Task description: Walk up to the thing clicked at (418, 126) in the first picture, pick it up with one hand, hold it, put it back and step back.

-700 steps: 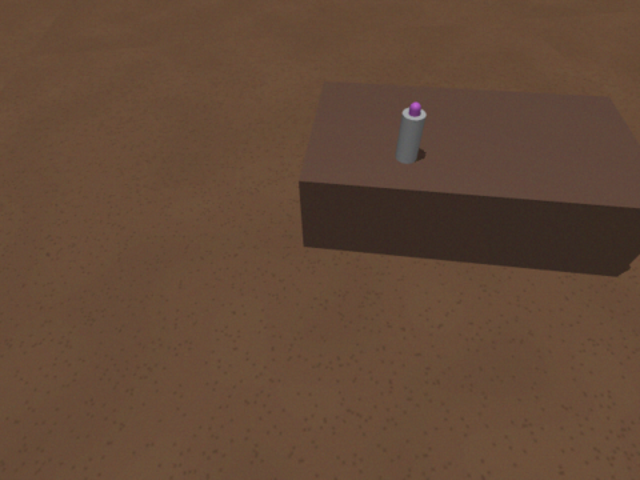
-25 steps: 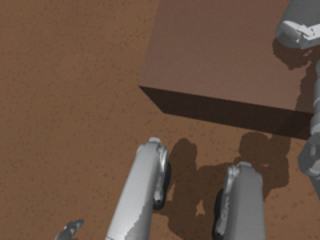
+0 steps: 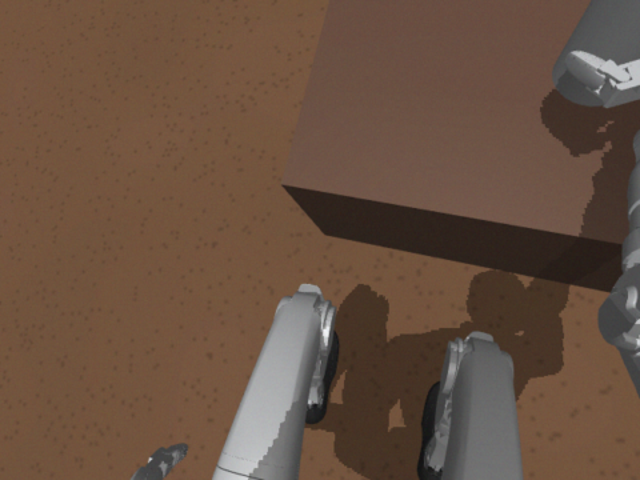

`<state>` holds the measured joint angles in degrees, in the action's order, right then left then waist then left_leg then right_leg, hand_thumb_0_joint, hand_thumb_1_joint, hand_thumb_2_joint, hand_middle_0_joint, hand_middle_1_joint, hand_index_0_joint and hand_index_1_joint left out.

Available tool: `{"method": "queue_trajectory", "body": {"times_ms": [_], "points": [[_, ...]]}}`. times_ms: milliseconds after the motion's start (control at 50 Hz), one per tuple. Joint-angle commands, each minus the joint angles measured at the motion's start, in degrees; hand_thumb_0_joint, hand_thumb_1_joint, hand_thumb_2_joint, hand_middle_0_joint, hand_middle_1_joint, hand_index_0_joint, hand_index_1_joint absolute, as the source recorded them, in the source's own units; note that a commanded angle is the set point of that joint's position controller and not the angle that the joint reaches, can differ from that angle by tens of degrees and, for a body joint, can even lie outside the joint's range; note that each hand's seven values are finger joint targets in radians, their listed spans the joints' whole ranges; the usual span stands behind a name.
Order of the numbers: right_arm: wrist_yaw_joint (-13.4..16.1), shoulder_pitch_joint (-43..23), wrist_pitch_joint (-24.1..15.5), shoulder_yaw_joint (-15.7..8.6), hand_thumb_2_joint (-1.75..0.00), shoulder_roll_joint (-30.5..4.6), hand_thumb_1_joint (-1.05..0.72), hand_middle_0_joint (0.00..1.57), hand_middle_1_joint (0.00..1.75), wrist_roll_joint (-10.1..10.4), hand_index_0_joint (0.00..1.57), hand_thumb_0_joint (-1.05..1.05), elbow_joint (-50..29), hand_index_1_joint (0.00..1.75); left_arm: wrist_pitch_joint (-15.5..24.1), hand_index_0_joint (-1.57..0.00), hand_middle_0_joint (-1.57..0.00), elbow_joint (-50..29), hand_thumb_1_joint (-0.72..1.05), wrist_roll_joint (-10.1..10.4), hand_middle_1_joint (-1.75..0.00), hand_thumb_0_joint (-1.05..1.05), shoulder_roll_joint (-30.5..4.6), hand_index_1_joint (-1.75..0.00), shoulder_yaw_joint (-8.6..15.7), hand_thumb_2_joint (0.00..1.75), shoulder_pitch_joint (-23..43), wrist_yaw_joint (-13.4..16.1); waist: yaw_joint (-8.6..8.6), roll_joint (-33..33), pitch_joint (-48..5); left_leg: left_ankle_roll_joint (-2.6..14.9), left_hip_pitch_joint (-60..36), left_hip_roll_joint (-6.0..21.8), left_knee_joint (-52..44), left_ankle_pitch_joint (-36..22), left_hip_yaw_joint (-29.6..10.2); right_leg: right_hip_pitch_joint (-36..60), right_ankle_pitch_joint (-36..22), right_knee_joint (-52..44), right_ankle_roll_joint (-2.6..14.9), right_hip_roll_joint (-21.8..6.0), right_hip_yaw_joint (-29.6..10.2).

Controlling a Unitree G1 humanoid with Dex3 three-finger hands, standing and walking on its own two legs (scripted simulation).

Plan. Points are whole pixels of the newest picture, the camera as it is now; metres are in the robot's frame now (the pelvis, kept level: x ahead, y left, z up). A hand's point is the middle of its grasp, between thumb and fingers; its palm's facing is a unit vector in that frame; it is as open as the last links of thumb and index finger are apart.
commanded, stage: lift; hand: right
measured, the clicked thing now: out of the picture +0.60 -0.16 +0.05
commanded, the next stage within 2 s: none
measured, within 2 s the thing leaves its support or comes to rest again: neither
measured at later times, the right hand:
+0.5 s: hand out of the picture +0.56 -0.16 +0.05, palm faces +0.11 +0.99 -0.04, open 10.9 cm
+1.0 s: hand out of the picture +0.46 -0.17 +0.16, palm faces +0.15 +0.99 -0.01, open 10.9 cm
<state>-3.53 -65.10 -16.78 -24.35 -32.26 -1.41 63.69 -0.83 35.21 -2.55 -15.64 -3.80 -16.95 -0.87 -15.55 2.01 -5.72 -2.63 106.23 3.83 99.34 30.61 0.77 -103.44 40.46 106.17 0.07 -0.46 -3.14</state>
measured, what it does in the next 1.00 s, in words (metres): rises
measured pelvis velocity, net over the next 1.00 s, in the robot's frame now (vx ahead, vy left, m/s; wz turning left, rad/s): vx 0.03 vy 0.01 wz -0.02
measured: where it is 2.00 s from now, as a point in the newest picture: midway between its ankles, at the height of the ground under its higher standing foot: (373, 420)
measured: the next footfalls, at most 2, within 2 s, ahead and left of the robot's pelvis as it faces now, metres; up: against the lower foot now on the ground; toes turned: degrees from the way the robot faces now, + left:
none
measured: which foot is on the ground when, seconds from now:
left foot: down 0.00-1.00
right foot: down 0.00-1.00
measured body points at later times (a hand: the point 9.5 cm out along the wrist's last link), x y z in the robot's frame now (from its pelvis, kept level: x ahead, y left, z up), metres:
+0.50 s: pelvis +0.01 +0.00 +0.04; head +0.21 -0.02 +0.44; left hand +0.03 +0.27 -0.07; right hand +0.55 -0.22 +0.06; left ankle +0.10 +0.15 -0.47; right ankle +0.04 -0.12 -0.47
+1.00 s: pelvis +0.03 +0.01 +0.15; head +0.15 -0.02 +0.58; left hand +0.11 +0.27 +0.04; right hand +0.45 -0.22 +0.17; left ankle +0.10 +0.15 -0.47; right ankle +0.04 -0.12 -0.47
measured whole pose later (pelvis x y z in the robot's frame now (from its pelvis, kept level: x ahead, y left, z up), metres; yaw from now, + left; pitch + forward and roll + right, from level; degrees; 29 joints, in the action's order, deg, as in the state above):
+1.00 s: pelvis +0.03 +0.01 +0.15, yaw -1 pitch +21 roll +2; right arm -0.7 -29.6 -18.4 -15.4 -15.4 5.8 42.5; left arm 4.5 39.5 -0.9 -13.4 0.3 -15.4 2.2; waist -6.4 0.2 -7.0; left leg -1.6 65.7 2.6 69.9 25.3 2.1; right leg -62.9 33.6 75.2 -0.7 -2.0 -2.3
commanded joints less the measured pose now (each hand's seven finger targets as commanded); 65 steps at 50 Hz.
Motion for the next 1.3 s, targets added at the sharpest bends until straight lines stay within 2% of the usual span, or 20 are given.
{"method": "queue_trajectory", "body": {"times_ms": [0, 80, 160, 260, 280, 320, 420, 440, 500, 620, 700, 820, 880, 920, 1040, 1060, 1080, 1180, 1200, 1280], "points": [[0.46, -38.04, -8.82, -2.86, -1.34, -18.55, -0.07, 1.20, 1.44, 2.26, 1.25, 0.00, -23.57, 1.44, 0.23, -0.19, -0.20, -0.50, 0.90, -0.03, -0.30, 0.00, -12.27, -0.30, 4.60, 0.91, -14.37, 1.01, 0.02, 16.60, -52.66, 4.88, -31.39, -1.61, -8.13, -17.39, 0.98, 30.81, -23.79, -13.77, 0.17, 0.01, 0.53], [0.25, -38.47, -9.21, -1.49, -1.29, -16.35, -0.04, 1.24, 1.41, 2.58, 1.28, 0.00, -23.45, 1.41, 0.67, -0.19, -0.20, -0.09, 0.89, -0.11, -0.29, 0.00, -11.68, -0.29, 4.53, 0.92, -13.98, 1.22, -0.60, 17.08, -51.26, 4.94, -31.35, -1.63, -9.11, -17.12, 0.85, 31.00, -22.93, -14.65, 0.15, 0.03, 0.54], [0.17, -35.04, -8.74, -2.06, -1.28, -15.88, -0.03, 1.24, 1.41, 2.67, 1.29, 0.00, -22.16, 1.41, 0.79, -0.19, -0.19, -0.03, 0.90, -0.11, -0.29, 0.00, -12.03, -0.29, 4.75, 0.91, -13.91, 1.20, 0.43, 17.55, -49.37, 5.12, -30.36, -1.76, -9.58, -16.14, 1.15, 31.97, -23.28, -15.98, -0.14, -0.07, 0.23], [-0.05, -32.62, -8.30, -1.14, -1.29, -14.52, -0.06, 1.25, 1.41, 3.12, 1.29, 0.00, -25.00, 1.41, 0.95, -0.19, -0.19, -1.04, 0.90, 0.25, -0.29, 0.00, -11.49, -0.29, 5.00, 0.91, -13.06, 1.33, 1.50, 15.66, -52.29, 4.91, -35.59, -1.79, -11.69, -16.02, 0.95, 32.82, -21.27, -17.91, 0.20, 0.03, 0.62], [-0.23, -30.34, -7.88, -0.58, -1.29, -11.75, -0.06, 1.25, 1.42, 3.62, 1.30, 0.00, -23.89, 1.42, 1.10, -0.19, -0.19, -0.88, 0.90, 0.33, -0.29, 0.00, -11.53, -0.29, 5.28, 0.91, -13.37, 1.36, 1.00, 15.19, -51.63, 4.94, -35.56, -1.79, -11.65, -18.23, 1.15, 33.99, -23.97, -17.69, 0.11, 0.00, 0.60], [-0.13, -29.05, -7.86, -1.58, -1.28, -12.96, -0.05, 1.26, 1.42, 4.00, 1.30, 0.00, -26.03, 1.42, 1.25, -0.19, -0.19, -0.87, 0.90, 0.40, -0.29, 0.00, -11.59, -0.29, 5.54, 0.91, -13.38, 1.42, 2.03, 14.78, -52.37, 4.95, -37.94, -1.85, -12.54, -19.01, 1.03, 34.52, -24.60, -18.37, 0.11, 0.05, 0.74], [0.84, -25.46, -7.64, -0.79, -1.28, -10.46, -0.06, 1.26, 1.41, 5.15, 1.30, 0.00, -31.27, 1.41, 2.00, -0.19, -0.19, -0.82, 0.90, 1.00, -0.29, 0.00, -10.64, -0.29, 6.16, 0.91, -12.18, 1.89, 3.04, 12.88, -50.26, 4.67, -40.48, -2.10, -15.78, -17.51, 1.13, 37.29, -22.83, -21.91, 0.24, -0.02, 0.77], [1.24, -23.66, -7.68, -1.53, -1.27, -11.55, -0.07, 1.26, 1.41, 5.24, 1.30, 0.00, -32.37, 1.41, 2.20, -0.19, -0.19, -0.91, 0.90, 1.07, -0.29, 0.00, -10.77, -0.29, 6.37, 0.92, -11.57, 1.95, 4.26, 13.36, -49.77, 4.78, -40.94, -2.14, -16.17, -17.78, 1.15, 38.28, -23.76, -22.76, 0.08, -0.07, 0.78], [1.57, -20.94, -7.87, 0.25, -1.25, -7.67, -0.06, 1.24, 1.38, 6.18, 1.28, 0.00, -36.17, 1.39, 2.56, -0.19, -0.19, -0.87, 0.90, 1.13, -0.29, 0.00, -9.73, -0.29, 6.63, 0.91, -11.28, 2.32, 3.95, 11.41, -50.63, 4.59, -44.53, -2.30, -18.59, -19.11, 1.11, 41.30, -24.78, -24.37, 0.22, -0.09, 0.79], [2.64, -13.78, -8.36, 1.27, -1.24, -5.74, -0.05, 1.23, 1.38, 6.95, 1.27, 0.00, -39.49, 1.38, 3.72, -0.19, -0.19, 0.23, 0.89, 1.27, -0.29, 0.00, -9.04, -0.29, 7.33, 0.92, -9.53, 3.16, 5.85, 10.57, -46.07, 4.53, -48.40, -2.75, -23.77, -18.01, 1.23, 46.33, -24.16, -30.00, -0.10, -0.13, 0.54], [2.66, -7.32, -8.11, 4.34, -1.24, 0.14, 0.00, 1.21, 1.38, 7.67, 1.26, 0.00, -40.00, 1.38, 4.67, -0.18, -0.19, 0.51, 0.88, 1.29, -0.29, 0.00, -8.43, -0.30, 7.68, 0.92, -8.37, 3.49, 6.22, 9.29, -42.59, 4.56, -51.03, -2.96, -27.16, -18.94, 1.44, 50.24, -25.44, -33.56, -0.24, -0.22, 0.48], [2.90, 2.11, -8.31, 4.78, -1.26, 2.39, 0.01, 1.21, 1.39, 8.43, 1.26, 0.00, -39.56, 1.39, 5.82, -0.18, -0.19, 0.60, 0.86, 1.59, -0.29, 0.00, -7.61, -0.30, 7.62, 0.93, -5.76, 3.88, 8.15, 5.26, -34.50, 4.06, -57.37, -3.16, -33.40, -17.15, 1.30, 51.27, -21.91, -38.97, 0.14, 0.01, 1.20], [2.76, 5.90, -8.66, 6.85, -1.25, 6.38, 0.00, 1.22, 1.38, 9.28, 1.26, 0.00, -39.52, 1.38, 6.69, -0.19, -0.20, 0.51, 0.86, 1.85, -0.29, 0.00, -7.24, -0.30, 7.73, 0.93, -4.67, 3.81, 8.19, 3.02, -30.35, 3.91, -59.29, -3.24, -36.53, -15.34, 1.31, 52.08, -19.20, -42.07, 0.39, -0.06, 1.21], [2.81, 6.05, -9.32, 5.97, -1.25, 4.66, 0.02, 1.22, 1.38, 9.35, 1.26, 0.00, -41.27, 1.38, 7.13, -0.18, -0.20, 0.48, 0.85, 1.88, -0.29, 0.00, -7.16, -0.30, 7.71, 0.93, -3.70, 3.77, 9.30, 3.59, -29.22, 3.92, -60.53, -3.31, -37.62, -14.56, 1.22, 52.93, -18.56, -43.90, 0.30, -0.14, 1.10], [1.84, 10.89, -11.11, 8.44, -1.21, 6.04, -0.01, 1.20, 1.35, 9.59, 1.24, 0.00, -47.70, 1.35, 8.06, -0.18, -0.19, 0.08, 0.86, 1.49, -0.29, 0.00, -6.75, -0.30, 7.81, 0.93, -2.52, 3.81, 10.68, 6.39, -30.24, 4.06, -64.62, -3.47, -40.19, -18.86, 1.32, 61.34, -24.34, -47.38, -0.37, -0.06, 1.47], [1.70, 11.48, -11.29, 9.63, -1.21, 8.00, -0.01, 1.19, 1.34, 9.92, 1.23, 0.00, -48.17, 1.34, 8.35, -0.18, -0.19, 0.09, 0.86, 1.47, -0.29, 0.00, -6.62, -0.30, 7.98, 0.93, -2.33, 3.87, 9.66, 5.15, -30.14, 3.86, -65.21, -3.51, -40.88, -19.12, 1.33, 61.94, -24.22, -47.58, -0.21, 0.02, 1.55], [1.83, 13.26, -11.42, 8.23, -1.22, 7.23, -0.01, 1.20, 1.35, 10.28, 1.24, 0.00, -47.78, 1.35, 8.71, -0.18, -0.19, 0.22, 0.87, 1.53, -0.29, 0.00, -6.80, -0.30, 8.09, 0.93, -2.15, 3.91, 10.28, 4.62, -29.98, 3.79, -66.27, -3.51, -41.20, -19.77, 1.32, 61.96, -24.82, -47.94, -0.24, 0.10, 1.64], [1.87, 16.03, -11.94, 10.02, -1.24, 8.94, -0.02, 1.21, 1.37, 11.25, 1.25, 0.00, -52.13, 1.37, 9.73, -0.18, -0.19, 0.61, 0.87, 1.74, -0.29, 0.00, -5.64, -0.30, 7.61, 0.92, -1.21, 4.28, 10.22, 2.85, -29.05, 3.19, -71.07, -3.39, -44.22, -21.77, 0.76, 63.40, -25.49, -49.42, 0.16, 0.37, 2.40], [1.94, 16.65, -12.17, 8.88, -1.23, 7.74, -0.03, 1.21, 1.37, 11.25, 1.26, 0.00, -52.37, 1.37, 9.91, -0.18, -0.19, 0.89, 0.88, 1.73, -0.29, 0.00, -5.60, -0.30, 7.58, 0.92, -1.14, 4.37, 10.66, 3.43, -29.14, 3.16, -71.73, -3.34, -44.68, -22.24, 0.56, 63.95, -25.94, -49.75, 0.12, 0.46, 2.57], [1.82, 20.89, -12.27, 9.57, -1.24, 8.63, -0.06, 1.23, 1.37, 11.13, 1.27, 0.00, -51.69, 1.37, 10.14, -0.18, -0.19, 1.00, 0.87, 1.92, -0.29, 0.00, -5.78, -0.30, 7.61, 0.92, 0.07, 4.75, 10.94, 2.96, -26.10, 3.13, -72.55, -3.51, -46.18, -23.01, 0.83, 65.89, -27.33, -51.67, -0.10, 0.33, 2.51]]}}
